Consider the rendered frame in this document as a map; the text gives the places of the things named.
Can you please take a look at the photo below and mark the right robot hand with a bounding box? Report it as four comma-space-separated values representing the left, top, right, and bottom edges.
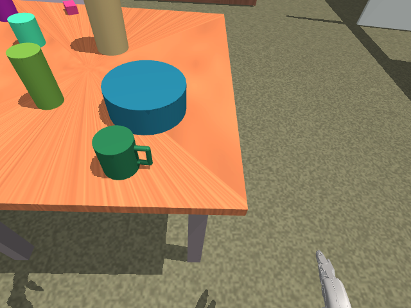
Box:
316, 250, 351, 308

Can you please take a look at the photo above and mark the table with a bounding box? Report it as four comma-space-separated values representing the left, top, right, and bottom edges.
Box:
0, 0, 248, 262

